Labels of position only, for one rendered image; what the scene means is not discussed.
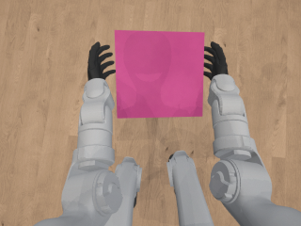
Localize robot right upper arm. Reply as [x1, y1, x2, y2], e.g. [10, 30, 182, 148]
[209, 158, 301, 226]

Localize robot left upper arm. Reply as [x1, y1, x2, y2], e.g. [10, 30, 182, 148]
[33, 169, 123, 226]

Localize robot right hand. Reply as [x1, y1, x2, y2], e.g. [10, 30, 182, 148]
[203, 41, 229, 81]

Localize robot left hand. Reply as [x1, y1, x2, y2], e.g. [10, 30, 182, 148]
[87, 41, 116, 81]

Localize right robot forearm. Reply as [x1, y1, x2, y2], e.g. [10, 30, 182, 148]
[207, 73, 273, 190]

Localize carton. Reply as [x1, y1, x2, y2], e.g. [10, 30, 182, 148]
[114, 30, 205, 119]

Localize left robot forearm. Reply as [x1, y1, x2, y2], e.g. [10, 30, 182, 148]
[61, 78, 115, 201]

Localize right robot shin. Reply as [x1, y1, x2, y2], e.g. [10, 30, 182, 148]
[171, 150, 196, 168]

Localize left robot thigh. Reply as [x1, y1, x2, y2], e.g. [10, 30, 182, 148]
[104, 161, 143, 226]

